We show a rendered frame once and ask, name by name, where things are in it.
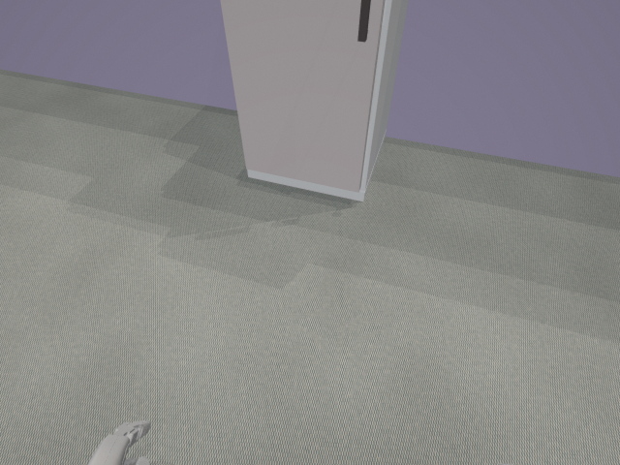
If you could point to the left robot hand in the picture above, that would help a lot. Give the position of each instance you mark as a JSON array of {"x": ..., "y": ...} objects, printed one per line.
[{"x": 113, "y": 449}]

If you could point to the fridge door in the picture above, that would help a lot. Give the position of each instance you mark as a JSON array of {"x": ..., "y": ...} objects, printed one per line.
[{"x": 303, "y": 86}]

